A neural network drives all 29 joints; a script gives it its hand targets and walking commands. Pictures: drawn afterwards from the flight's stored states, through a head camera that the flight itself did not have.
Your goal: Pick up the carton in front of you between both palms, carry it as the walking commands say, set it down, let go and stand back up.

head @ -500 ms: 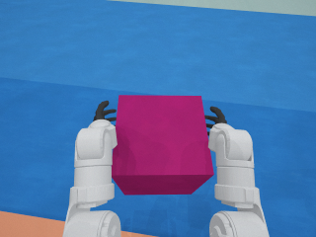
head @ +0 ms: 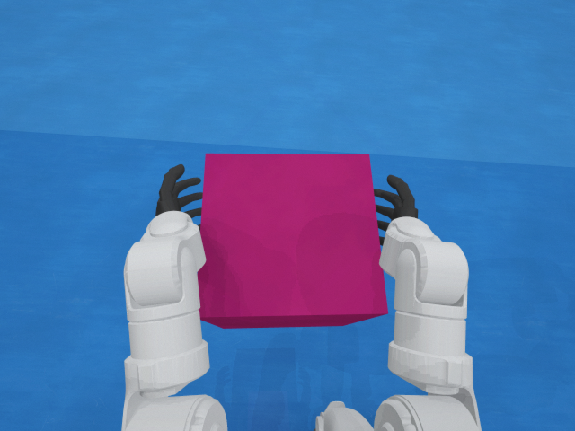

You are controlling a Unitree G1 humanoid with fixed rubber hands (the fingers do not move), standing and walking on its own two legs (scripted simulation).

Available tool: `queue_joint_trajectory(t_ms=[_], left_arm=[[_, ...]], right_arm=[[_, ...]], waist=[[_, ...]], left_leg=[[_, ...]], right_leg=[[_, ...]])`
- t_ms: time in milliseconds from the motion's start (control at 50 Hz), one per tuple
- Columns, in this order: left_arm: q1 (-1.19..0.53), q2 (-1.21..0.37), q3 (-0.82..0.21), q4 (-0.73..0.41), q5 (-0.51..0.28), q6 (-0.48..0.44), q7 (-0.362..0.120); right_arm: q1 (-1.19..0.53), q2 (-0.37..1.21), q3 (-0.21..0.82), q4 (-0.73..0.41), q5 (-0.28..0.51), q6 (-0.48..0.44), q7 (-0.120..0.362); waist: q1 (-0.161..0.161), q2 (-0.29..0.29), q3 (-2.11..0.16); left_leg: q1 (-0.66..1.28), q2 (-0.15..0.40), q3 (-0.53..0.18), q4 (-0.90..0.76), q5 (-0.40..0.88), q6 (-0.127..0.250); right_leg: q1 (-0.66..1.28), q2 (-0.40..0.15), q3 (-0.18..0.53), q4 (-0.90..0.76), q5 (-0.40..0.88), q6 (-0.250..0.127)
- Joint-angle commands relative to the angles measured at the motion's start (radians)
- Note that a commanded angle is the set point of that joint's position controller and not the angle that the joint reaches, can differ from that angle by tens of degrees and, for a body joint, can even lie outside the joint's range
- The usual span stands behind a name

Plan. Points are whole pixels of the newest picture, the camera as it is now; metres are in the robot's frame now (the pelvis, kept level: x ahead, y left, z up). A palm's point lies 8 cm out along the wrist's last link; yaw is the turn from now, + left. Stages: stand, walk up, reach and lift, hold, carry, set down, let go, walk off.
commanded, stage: carry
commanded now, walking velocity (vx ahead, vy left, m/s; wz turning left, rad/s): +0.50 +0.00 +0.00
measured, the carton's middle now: (285, 254) +0.38 -0.01 +0.02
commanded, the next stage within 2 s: none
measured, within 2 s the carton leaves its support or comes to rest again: neither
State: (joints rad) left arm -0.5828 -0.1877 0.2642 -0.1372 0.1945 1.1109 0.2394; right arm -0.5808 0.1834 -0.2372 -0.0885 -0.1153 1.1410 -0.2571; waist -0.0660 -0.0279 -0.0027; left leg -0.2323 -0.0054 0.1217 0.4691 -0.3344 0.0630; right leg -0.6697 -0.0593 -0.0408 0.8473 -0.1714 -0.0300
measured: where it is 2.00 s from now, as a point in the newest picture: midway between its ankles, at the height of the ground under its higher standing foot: (296, 192)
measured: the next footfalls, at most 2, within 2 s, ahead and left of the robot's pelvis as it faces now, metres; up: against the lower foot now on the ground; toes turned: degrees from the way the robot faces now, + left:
right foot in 0.20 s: +0.29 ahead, -0.10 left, -0.06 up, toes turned -6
left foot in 0.70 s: +0.63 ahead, -0.03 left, -0.06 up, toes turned +6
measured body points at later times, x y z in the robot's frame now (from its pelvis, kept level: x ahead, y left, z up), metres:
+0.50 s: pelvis +0.31 -0.08 -0.06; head +0.36 -0.10 +0.39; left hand +0.67 +0.08 +0.02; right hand +0.67 -0.21 +0.01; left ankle +0.39 +0.09 -0.70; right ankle +0.25 -0.10 -0.79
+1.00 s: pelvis +0.66 -0.10 -0.04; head +0.66 -0.09 +0.41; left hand +1.00 +0.03 +0.06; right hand +0.98 -0.26 +0.06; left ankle +0.59 -0.03 -0.79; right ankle +0.76 -0.28 -0.74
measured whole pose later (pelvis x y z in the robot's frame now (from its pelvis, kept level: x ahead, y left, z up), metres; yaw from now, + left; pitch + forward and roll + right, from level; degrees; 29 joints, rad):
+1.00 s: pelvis +0.66 -0.10 -0.04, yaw -2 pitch +3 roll -2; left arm -0.47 -0.22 0.24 -0.11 0.23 1.09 0.21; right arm -0.44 0.22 -0.22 -0.10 -0.17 1.14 -0.23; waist -0.02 0.00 -0.05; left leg -0.08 0.01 0.14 0.27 -0.25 0.06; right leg -0.57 -0.10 -0.06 0.70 -0.18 0.02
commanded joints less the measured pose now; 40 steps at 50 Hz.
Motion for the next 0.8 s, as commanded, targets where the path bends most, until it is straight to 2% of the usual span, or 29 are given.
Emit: queue_joint_trajectory(t_ms=[0, 20, 40, 80, 120, 160, 180, 200, 220, 260, 280, 340, 360, 400, 440, 460, 480, 500, 540, 580, 600, 640, 660, 680, 700, 720, 740, 760, 780], left_arm=[[-0.427, -0.836, -0.651, 0.181, -0.311, 0.063, -0.225], [-0.459, -0.884, -0.665, 0.141, -0.324, 0.060, -0.232], [-0.508, -0.842, -0.649, 0.179, -0.330, 0.061, -0.235], [-0.457, -0.903, -0.608, 0.268, -0.343, 0.061, -0.260], [-0.514, -0.890, -0.567, 0.255, -0.343, 0.045, -0.266], [-0.506, -0.868, -0.564, 0.251, -0.341, 0.033, -0.273], [-0.500, -0.892, -0.567, 0.264, -0.327, 0.031, -0.273], [-0.488, -0.853, -0.515, 0.375, -0.328, 0.029, -0.280], [-0.458, -0.866, -0.490, 0.381, -0.315, 0.019, -0.285], [-0.555, -0.924, -0.527, 0.344, -0.367, -0.001, -0.310], [-0.591, -0.984, -0.544, 0.348, -0.400, -0.008, -0.325], [-0.654, -1.072, -0.552, 0.305, -0.432, -0.055, -0.336], [-0.654, -1.074, -0.621, 0.234, -0.461, -0.065, -0.339], [-0.616, -1.051, -0.633, 0.209, -0.439, -0.079, -0.330], [-0.570, -1.020, -0.634, 0.213, -0.415, -0.083, -0.320], [-0.583, -1.047, -0.666, 0.176, -0.443, -0.084, -0.320], [-0.515, -1.009, -0.645, 0.250, -0.402, -0.075, -0.313], [-0.475, -1.000, -0.676, 0.207, -0.419, -0.078, -0.308], [-0.484, -0.985, -0.655, 0.216, -0.377, -0.063, -0.303], [-0.485, -0.969, -0.680, 0.189, -0.420, -0.050, -0.299], [-0.522, -0.960, -0.721, 0.084, -0.431, -0.052, -0.294], [-0.462, -0.913, -0.679, 0.151, -0.399, -0.035, -0.277], [-0.393, -0.881, -0.673, 0.179, -0.393, -0.021, -0.276], [-0.401, -0.888, -0.681, 0.157, -0.365, -0.021, -0.274], [-0.474, -0.883, -0.691, 0.141, -0.374, -0.012, -0.277], [-0.460, -0.850, -0.655, 0.200, -0.368, 0.005, -0.279], [-0.499, -0.877, -0.672, 0.170, -0.383, -0.001, -0.280], [-0.462, -0.892, -0.630, 0.224, -0.355, 0.013, -0.280], [-0.549, -0.935, -0.669, 0.134, -0.411, 0.008, -0.287]], right_arm=[[-0.557, 0.875, 0.640, 0.115, 0.386, 0.029, 0.277], [-0.622, 0.889, 0.671, 0.022, 0.387, 0.019, 0.279], [-0.557, 0.895, 0.616, 0.148, 0.367, 0.026, 0.286], [-0.642, 0.876, 0.629, 0.076, 0.350, -0.003, 0.278], [-0.663, 0.922, 0.648, 0.091, 0.358, -0.015, 0.269], [-0.626, 0.920, 0.584, 0.147, 0.322, -0.013, 0.261], [-0.631, 0.943, 0.585, 0.167, 0.301, -0.014, 0.257], [-0.585, 0.867, 0.523, 0.211, 0.248, -0.011, 0.248], [-0.660, 0.904, 0.562, 0.138, 0.266, -0.020, 0.246], [-0.675, 0.946, 0.539, 0.150, 0.266, -0.026, 0.243], [-0.655, 0.956, 0.525, 0.190, 0.248, -0.036, 0.244], [-0.709, 1.049, 0.596, 0.142, 0.270, -0.087, 0.238], [-0.728, 1.071, 0.609, 0.119, 0.287, -0.099, 0.238], [-0.677, 1.089, 0.661, 0.102, 0.283, -0.116, 0.232], [-0.585, 1.028, 0.642, 0.121, 0.253, -0.121, 0.238], [-0.584, 1.038, 0.658, 0.118, 0.258, -0.124, 0.238], [-0.536, 1.020, 0.661, 0.166, 0.260, -0.114, 0.237], [-0.565, 1.008, 0.694, 0.071, 0.293, -0.121, 0.244], [-0.607, 1.005, 0.705, 0.076, 0.286, -0.113, 0.238], [-0.613, 0.971, 0.715, 0.012, 0.298, -0.105, 0.228], [-0.590, 1.013, 0.739, 0.004, 0.309, -0.094, 0.234], [-0.593, 0.915, 0.725, -0.025, 0.323, -0.082, 0.242], [-0.505, 0.889, 0.718, 0.021, 0.317, -0.063, 0.240], [-0.500, 0.894, 0.725, 0.009, 0.290, -0.055, 0.238], [-0.547, 0.884, 0.702, -0.002, 0.296, -0.060, 0.241], [-0.505, 0.842, 0.648, 0.064, 0.274, -0.046, 0.236], [-0.493, 0.870, 0.686, 0.064, 0.298, -0.041, 0.241], [-0.502, 0.891, 0.679, 0.027, 0.296, -0.043, 0.251], [-0.572, 0.932, 0.685, -0.015, 0.351, -0.040, 0.266]], waist=[[-0.022, 0.184, -0.327], [-0.021, 0.177, -0.332], [-0.022, 0.110, -0.263], [0.002, 0.172, -0.253], [0.038, 0.126, -0.279], [0.125, 0.119, -0.401], [0.149, 0.000, -0.427], [0.121, -0.238, -0.437], [0.088, -0.294, -0.432], [0.127, -0.159, -0.414], [0.137, 0.016, -0.361], [0.106, -0.099, -0.391], [0.122, -0.060, -0.406], [0.112, -0.124, -0.424], [0.113, -0.037, -0.423], [0.122, -0.031, -0.419], [0.125, -0.084, -0.374], [0.153, -0.029, -0.349], [0.127, -0.078, -0.291], [0.151, -0.103, -0.310], [0.120, -0.080, -0.351], [0.054, -0.047, -0.458], [0.028, -0.104, -0.544], [-0.001, -0.016, -0.581], [0.030, 0.210, -0.616], [0.002, 0.217, -0.628], [0.010, 0.180, -0.605], [0.012, 0.046, -0.523], [0.015, 0.025, -0.427]], left_leg=[[0.356, 0.200, -0.183, -0.052, 0.536, 0.112], [0.363, 0.151, -0.135, -0.076, 0.515, 0.102], [0.252, 0.160, -0.131, -0.117, 0.512, 0.096], [0.262, 0.204, -0.132, -0.083, 0.449, 0.093], [0.358, 0.165, -0.098, 0.072, 0.624, 0.066], [0.298, 0.123, -0.018, 0.388, 0.664, 0.013], [0.049, 0.073, -0.003, 0.616, 0.429, -0.010], [-0.276, -0.038, -0.031, 0.797, -0.167, -0.038], [-0.470, -0.063, -0.091, 0.941, -0.228, -0.021], [-0.615, 0.010, -0.143, 0.991, -0.167, -0.009], [-0.581, 0.047, -0.157, 0.893, -0.099, -0.008], [-0.466, 0.060, -0.144, 0.764, 0.044, -0.027], [-0.515, 0.049, -0.108, 0.798, 0.038, -0.033], [-0.560, 0.061, -0.116, 0.764, 0.063, -0.043], [-0.622, 0.082, -0.090, 0.719, 0.083, -0.056], [-0.687, 0.037, -0.064, 0.707, 0.090, -0.050], [-0.690, 0.047, -0.055, 0.664, 0.143, -0.061], [-0.649, 0.063, -0.047, 0.523, 0.159, -0.060], [-0.550, -0.014, 0.051, 0.380, 0.244, -0.046], [-0.427, -0.063, 0.127, 0.153, 0.334, -0.031], [-0.326, -0.076, 0.120, 0.136, 0.384, -0.008], [-0.030, -0.095, 0.133, -0.010, 0.466, -0.010], [0.185, -0.056, 0.123, -0.080, 0.500, -0.001], [0.440, 0.127, -0.131, -0.057, 0.511, 0.088], [0.658, 0.382, -0.483, 0.058, 0.726, 0.185], [0.703, 0.449, -0.667, -0.047, 0.539, 0.314], [0.695, 0.450, -0.658, -0.057, 0.402, 0.318], [0.542, 0.383, -0.567, -0.109, 0.321, 0.245], [0.433, 0.338, -0.485, -0.158, 0.314, 0.203]], right_leg=[[-0.052, 0.009, -0.027, -0.163, 0.240, -0.009], [-0.013, 0.038, -0.056, -0.250, 0.232, 0.001], [0.073, 0.054, -0.097, -0.294, 0.272, -0.017], [0.131, 0.011, -0.067, -0.335, 0.302, -0.043], [0.165, 0.024, -0.089, -0.391, 0.272, -0.057], [0.487, 0.046, -0.135, -0.497, 0.311, -0.067], [0.730, -0.007, -0.071, -0.437, 0.354, -0.062], [0.922, -0.220, 0.287, -0.330, 0.490, -0.067], [0.946, -0.303, 0.536, -0.400, 0.307, -0.162], [0.914, -0.324, 0.586, -0.427, 0.145, -0.267], [0.816, -0.276, 0.442, -0.450, 0.198, -0.224], [0.680, -0.192, 0.252, -0.453, 0.292, -0.122], [0.712, -0.179, 0.214, -0.452, 0.309, -0.161], [0.758, -0.184, 0.222, -0.444, 0.364, -0.164], [0.792, -0.194, 0.182, -0.422, 0.421, -0.185], [0.872, -0.148, 0.155, -0.385, 0.583, -0.092], [0.868, -0.147, 0.155, -0.426, 0.614, -0.093], [0.827, -0.146, 0.168, -0.447, 0.590, -0.145], [0.803, -0.061, 0.052, -0.443, 0.834, -0.055], [0.822, -0.015, -0.028, -0.428, 0.919, -0.051], [0.839, -0.055, -0.021, -0.410, 1.047, -0.065], [0.824, -0.065, -0.035, -0.191, 1.083, -0.013], [0.759, -0.060, -0.091, -0.067, 0.930, 0.013], [0.475, -0.040, -0.061, 0.186, 0.618, 0.038], [0.182, 0.103, 0.026, 0.362, -0.288, 0.029], [-0.010, 0.132, 0.094, 0.681, -0.411, 0.063], [-0.131, 0.056, 0.137, 0.689, -0.352, 0.028], [-0.071, 0.014, 0.136, 0.569, -0.254, 0.002], [-0.062, 0.019, 0.103, 0.454, -0.230, -0.004]])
